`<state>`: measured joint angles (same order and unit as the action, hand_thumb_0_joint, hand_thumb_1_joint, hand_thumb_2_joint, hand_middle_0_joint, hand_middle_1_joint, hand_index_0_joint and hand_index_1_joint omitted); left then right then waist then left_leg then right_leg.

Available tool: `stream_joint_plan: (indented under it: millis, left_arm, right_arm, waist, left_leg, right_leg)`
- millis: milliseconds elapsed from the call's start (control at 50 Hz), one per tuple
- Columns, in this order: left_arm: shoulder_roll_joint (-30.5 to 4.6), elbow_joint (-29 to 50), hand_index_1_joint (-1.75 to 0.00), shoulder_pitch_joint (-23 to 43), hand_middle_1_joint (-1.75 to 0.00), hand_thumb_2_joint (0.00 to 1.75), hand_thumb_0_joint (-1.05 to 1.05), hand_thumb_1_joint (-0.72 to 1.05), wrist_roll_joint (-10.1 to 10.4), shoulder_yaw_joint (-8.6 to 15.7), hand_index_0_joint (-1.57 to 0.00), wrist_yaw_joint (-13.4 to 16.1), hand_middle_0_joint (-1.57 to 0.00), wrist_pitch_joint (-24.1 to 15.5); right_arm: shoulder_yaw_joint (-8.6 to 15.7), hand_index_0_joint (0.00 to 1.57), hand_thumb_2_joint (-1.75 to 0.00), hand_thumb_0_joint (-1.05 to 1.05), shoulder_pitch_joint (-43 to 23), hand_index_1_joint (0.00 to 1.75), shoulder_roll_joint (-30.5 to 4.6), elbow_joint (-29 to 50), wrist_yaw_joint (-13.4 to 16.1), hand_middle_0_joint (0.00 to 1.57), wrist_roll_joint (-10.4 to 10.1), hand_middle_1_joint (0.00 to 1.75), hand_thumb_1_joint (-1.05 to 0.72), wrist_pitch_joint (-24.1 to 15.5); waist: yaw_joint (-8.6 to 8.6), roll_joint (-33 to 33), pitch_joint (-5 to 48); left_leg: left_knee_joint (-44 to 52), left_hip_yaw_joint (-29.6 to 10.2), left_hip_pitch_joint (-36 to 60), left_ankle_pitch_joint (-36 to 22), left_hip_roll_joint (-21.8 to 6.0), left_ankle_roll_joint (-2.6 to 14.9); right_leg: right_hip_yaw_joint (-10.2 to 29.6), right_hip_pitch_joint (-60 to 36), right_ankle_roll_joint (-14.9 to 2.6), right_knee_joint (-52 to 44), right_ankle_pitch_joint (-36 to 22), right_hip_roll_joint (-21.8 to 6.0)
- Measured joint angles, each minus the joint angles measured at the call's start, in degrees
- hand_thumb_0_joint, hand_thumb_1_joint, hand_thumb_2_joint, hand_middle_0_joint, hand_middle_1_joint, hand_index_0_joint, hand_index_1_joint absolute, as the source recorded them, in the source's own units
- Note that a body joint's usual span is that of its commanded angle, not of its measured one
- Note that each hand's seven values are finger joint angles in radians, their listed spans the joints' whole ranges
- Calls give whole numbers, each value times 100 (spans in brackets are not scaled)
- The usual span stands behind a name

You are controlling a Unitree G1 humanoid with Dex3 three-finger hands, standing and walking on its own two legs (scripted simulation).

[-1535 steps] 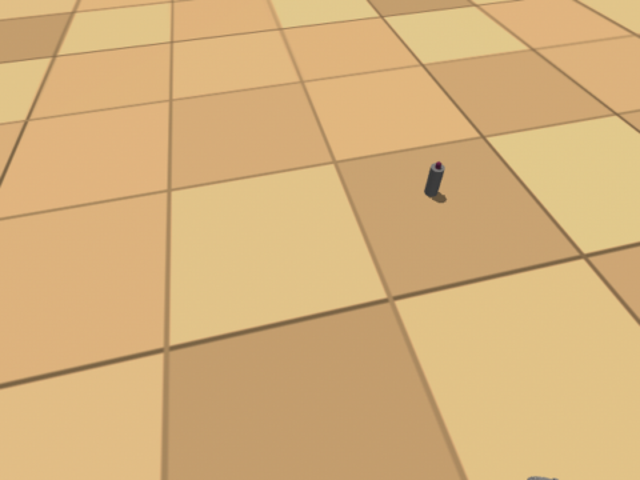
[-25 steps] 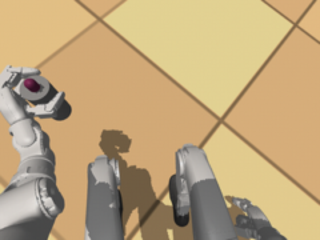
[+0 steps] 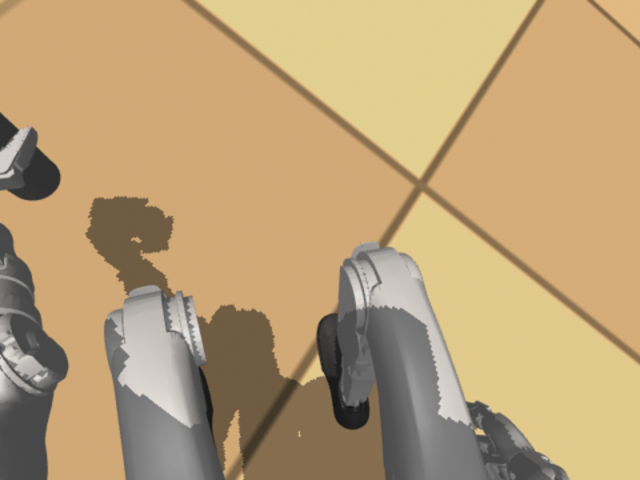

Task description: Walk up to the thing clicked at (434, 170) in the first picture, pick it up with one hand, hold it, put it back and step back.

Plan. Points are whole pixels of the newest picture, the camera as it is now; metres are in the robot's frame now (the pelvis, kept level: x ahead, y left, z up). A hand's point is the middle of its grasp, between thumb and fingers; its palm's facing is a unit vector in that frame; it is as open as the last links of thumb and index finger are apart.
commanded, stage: crouch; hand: left
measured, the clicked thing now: out of the picture +0.50 +0.29 -0.09
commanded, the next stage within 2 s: lower in 0.42 s
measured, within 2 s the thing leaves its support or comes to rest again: neither
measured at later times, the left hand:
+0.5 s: hand out of the picture +0.51 +0.31 -0.13, palm faces +0.45 -0.89 -0.05, open 9.2 cm
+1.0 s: hand (25, 168) +0.51 +0.31 -0.19, palm faces +0.47 -0.88 -0.05, open 9.2 cm
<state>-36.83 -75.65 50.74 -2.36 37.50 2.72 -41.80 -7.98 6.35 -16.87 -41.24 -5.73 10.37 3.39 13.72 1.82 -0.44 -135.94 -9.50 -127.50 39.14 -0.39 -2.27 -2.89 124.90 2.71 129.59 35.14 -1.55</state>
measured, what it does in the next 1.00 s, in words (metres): stands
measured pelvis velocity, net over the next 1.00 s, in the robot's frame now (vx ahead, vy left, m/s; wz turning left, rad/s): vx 0.00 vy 0.01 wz -0.11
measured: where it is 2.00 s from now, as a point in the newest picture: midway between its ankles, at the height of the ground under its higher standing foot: (274, 416)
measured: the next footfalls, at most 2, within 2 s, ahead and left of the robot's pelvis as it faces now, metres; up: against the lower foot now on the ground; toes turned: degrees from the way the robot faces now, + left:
none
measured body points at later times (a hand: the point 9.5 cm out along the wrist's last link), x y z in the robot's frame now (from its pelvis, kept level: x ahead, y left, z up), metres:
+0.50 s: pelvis +0.00 +0.01 -0.03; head +0.26 +0.10 +0.33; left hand +0.48 +0.35 -0.12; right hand +0.06 -0.28 -0.11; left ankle +0.08 +0.13 -0.31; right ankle +0.12 -0.13 -0.31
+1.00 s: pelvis +0.00 +0.01 -0.04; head +0.28 +0.13 +0.29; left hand +0.48 +0.35 -0.19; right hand +0.06 -0.27 -0.10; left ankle +0.08 +0.13 -0.31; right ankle +0.12 -0.13 -0.31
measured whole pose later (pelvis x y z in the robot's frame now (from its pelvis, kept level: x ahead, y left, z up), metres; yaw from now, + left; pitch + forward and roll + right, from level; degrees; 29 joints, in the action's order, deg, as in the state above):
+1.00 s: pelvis +0.00 +0.01 -0.04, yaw -6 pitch +22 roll -15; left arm -52.5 -82.5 49.7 -2.3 41.4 3.6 -49.4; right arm -22.4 -1.8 -21.5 -34.6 -7.2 17.0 5.8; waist 18.2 10.5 -15.0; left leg -147.5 -17.2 -129.8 40.8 0.1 -1.7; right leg -8.3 123.7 4.6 134.7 34.0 0.8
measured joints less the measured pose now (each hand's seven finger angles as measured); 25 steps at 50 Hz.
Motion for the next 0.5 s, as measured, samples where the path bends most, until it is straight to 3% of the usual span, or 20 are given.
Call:
stream_joint_plan:
  millis: [180, 500]
  left_arm:
    - [-238, 153, -120, -42, -117, 109, -1, -39, -67, 152, -82, -39, -81, 48]
    - [-596, 161, -120, -99, -117, 109, -1, -38, -20, 160, -82, -68, -81, -49]
  right_arm:
    - [-194, 20, -89, 0, -123, 30, -152, 158, -56, 20, 132, 30, -88, 79]
    - [-550, 20, -89, 0, -286, 30, -279, 342, -133, 20, 270, 30, -89, 173]
  waist:
    - [62, 127, -310]
    - [166, 308, -666]
  left_leg:
    - [-366, -170, -216, 15, 35, -3]
    - [-704, -375, -313, 88, 69, 36]
  right_leg:
    - [-108, 134, 46, 239, -29, 36]
    - [-255, 96, 112, 390, -5, 79]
